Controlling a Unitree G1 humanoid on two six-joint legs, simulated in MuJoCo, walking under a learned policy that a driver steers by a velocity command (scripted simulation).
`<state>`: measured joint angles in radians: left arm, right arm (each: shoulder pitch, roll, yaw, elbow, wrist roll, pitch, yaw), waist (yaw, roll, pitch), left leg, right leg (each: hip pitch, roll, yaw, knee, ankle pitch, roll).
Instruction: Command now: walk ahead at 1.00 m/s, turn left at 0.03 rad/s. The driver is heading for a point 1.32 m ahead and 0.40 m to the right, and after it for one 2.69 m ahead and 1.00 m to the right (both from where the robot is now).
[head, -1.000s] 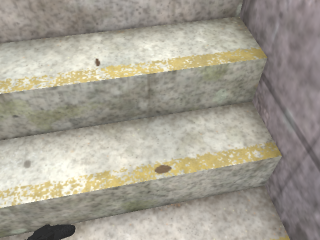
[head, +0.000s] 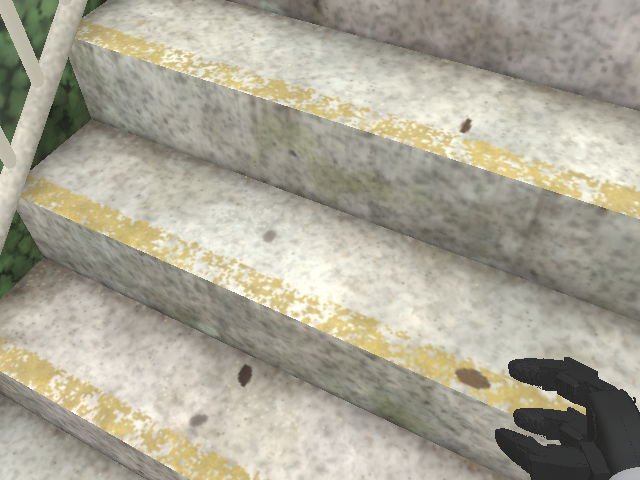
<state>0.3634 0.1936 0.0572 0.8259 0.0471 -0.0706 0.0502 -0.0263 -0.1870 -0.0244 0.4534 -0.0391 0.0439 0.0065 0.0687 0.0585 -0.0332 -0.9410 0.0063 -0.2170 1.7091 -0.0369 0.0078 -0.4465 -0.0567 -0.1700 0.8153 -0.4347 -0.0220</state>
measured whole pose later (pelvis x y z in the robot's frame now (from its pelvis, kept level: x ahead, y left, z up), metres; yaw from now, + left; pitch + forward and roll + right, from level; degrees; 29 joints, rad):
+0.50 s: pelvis +0.15 +0.10 +0.02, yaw -16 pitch +2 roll +2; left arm 0.11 0.29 0.09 0.50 0.03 0.08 0.01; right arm 0.22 -0.27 -0.05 0.73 -0.09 -0.12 -0.05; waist 0.09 -0.03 -0.09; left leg -0.10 0.11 0.26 0.56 -0.46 -0.07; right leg -0.90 0.08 -0.04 2.00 -0.49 -0.07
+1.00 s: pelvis +0.27 -0.07 +0.12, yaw -32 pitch +4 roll +4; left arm 0.39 0.23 0.05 0.97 -0.07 -0.14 0.03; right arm -0.06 -0.04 0.12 0.53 0.03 0.00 -0.06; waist -0.01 -0.10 0.01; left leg -0.90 -0.12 0.21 1.45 -0.36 0.14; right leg -0.07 0.10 -0.07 0.40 0.52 -0.08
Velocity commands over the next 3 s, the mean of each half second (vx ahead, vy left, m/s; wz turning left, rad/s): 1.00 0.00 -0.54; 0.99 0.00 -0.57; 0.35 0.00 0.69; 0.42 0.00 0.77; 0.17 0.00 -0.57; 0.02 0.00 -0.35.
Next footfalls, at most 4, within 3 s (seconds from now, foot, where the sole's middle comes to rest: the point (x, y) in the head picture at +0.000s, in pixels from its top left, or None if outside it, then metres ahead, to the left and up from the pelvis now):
0.18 left None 0.12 0.26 -0.74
0.70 right None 0.17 -0.01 -0.69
1.02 left None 0.37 -0.10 -0.54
1.42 right None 0.39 -0.39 -0.33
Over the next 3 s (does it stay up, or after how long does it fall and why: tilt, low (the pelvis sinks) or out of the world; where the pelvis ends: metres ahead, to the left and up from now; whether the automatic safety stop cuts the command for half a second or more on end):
stays up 0.24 -0.10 0.23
